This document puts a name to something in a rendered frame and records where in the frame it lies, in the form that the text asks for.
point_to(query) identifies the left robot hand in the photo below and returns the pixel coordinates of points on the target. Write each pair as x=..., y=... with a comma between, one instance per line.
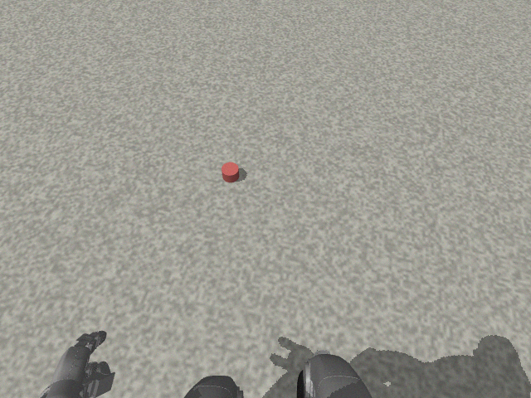
x=95, y=377

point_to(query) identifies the left robot arm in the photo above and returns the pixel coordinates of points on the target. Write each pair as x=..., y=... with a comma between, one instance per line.
x=64, y=389

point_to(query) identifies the tin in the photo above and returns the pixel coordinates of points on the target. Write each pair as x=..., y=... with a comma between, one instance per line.
x=230, y=172

